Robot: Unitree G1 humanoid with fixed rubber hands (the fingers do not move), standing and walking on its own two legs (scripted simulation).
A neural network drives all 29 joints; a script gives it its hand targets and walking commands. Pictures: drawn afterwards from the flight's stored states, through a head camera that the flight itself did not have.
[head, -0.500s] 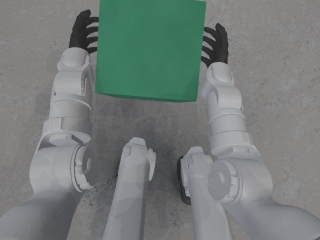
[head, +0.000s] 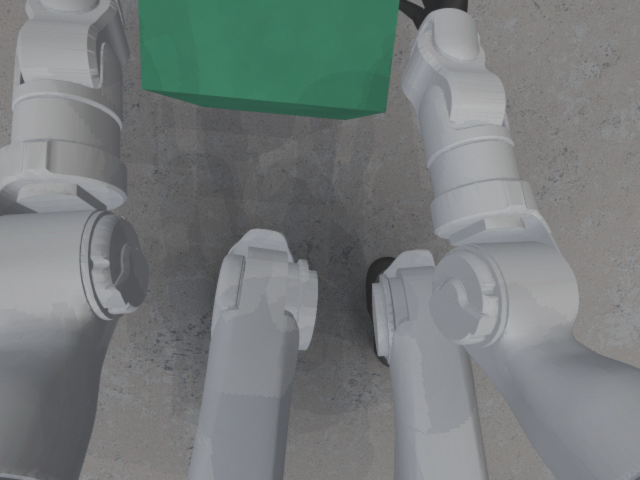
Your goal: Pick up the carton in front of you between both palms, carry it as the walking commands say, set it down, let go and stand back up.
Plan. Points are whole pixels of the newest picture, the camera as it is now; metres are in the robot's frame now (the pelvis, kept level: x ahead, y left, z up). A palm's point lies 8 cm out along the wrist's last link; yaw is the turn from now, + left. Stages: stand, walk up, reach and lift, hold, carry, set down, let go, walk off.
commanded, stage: set down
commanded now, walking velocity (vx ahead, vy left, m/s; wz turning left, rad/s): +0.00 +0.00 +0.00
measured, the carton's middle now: (277, 13) +0.54 +0.14 -0.27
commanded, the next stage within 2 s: none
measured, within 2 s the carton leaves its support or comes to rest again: rests again in 0.30 s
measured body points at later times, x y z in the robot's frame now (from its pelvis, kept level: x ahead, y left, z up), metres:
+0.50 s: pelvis -0.01 +0.00 -0.02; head +0.36 +0.08 +0.22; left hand +0.52 +0.29 -0.20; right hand +0.55 -0.02 -0.20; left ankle +0.11 +0.12 -0.38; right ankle +0.10 -0.13 -0.38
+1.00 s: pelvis -0.01 -0.01 -0.03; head +0.36 +0.07 +0.20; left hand +0.52 +0.29 -0.21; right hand +0.56 -0.02 -0.21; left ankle +0.11 +0.12 -0.38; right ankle +0.10 -0.13 -0.38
